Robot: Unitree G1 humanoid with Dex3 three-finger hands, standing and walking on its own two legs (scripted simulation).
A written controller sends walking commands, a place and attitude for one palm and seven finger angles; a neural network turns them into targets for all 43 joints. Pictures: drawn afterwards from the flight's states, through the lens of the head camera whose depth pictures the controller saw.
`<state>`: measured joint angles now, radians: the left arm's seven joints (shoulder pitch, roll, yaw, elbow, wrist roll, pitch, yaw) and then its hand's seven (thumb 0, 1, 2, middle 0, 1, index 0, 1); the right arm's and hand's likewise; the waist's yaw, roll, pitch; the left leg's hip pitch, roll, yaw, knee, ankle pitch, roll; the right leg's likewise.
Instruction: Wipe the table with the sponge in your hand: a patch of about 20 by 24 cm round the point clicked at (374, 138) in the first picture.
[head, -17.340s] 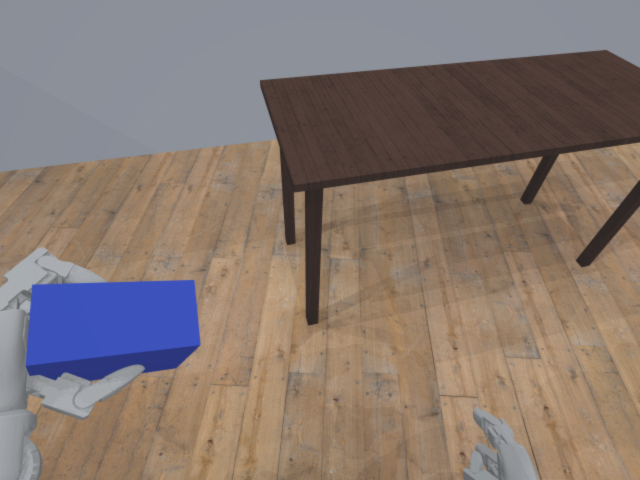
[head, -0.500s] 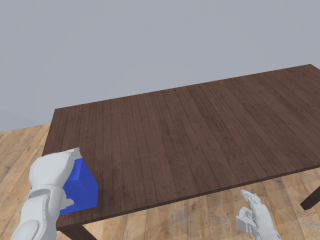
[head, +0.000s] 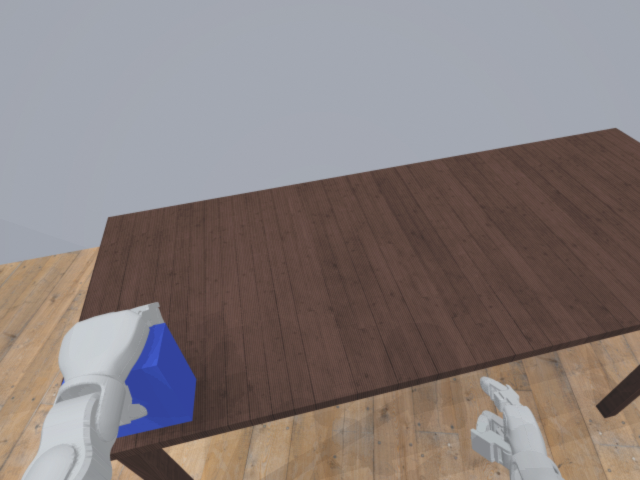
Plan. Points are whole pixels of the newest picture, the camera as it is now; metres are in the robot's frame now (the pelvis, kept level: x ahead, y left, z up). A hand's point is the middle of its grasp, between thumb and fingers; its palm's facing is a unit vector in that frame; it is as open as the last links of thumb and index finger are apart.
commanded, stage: lower the sponge onto the table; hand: left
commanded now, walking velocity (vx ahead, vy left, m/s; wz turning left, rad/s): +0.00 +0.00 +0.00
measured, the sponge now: (144, 391) +0.20 +0.28 +0.00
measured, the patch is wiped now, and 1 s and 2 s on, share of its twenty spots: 0.00 0.05 0.20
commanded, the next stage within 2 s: wipe forward along the first lane in 0.76 s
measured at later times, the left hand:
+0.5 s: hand (140, 375) +0.21 +0.28 +0.02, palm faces -0.06 -0.10 -0.99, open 10.4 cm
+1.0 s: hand (144, 370) +0.22 +0.28 +0.02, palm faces -0.06 -0.08 -0.99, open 10.4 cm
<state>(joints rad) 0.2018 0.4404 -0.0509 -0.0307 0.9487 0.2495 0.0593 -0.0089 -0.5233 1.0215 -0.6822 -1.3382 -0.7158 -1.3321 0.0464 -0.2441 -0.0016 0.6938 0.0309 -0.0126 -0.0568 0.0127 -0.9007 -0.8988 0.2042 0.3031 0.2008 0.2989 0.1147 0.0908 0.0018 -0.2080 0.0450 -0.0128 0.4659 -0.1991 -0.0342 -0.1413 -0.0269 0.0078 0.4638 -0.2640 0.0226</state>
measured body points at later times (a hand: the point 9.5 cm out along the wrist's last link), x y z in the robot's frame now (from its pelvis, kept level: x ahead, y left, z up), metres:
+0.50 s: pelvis -0.01 +0.00 +0.00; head -0.02 -0.02 +0.45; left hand +0.21 +0.28 +0.08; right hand +0.23 -0.20 -0.09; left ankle +0.04 +0.14 -0.74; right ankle +0.00 -0.14 -0.74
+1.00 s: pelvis -0.01 +0.00 -0.01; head -0.02 -0.03 +0.44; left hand +0.22 +0.28 +0.07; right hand +0.22 -0.22 -0.10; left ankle +0.04 +0.14 -0.74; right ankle +0.00 -0.14 -0.74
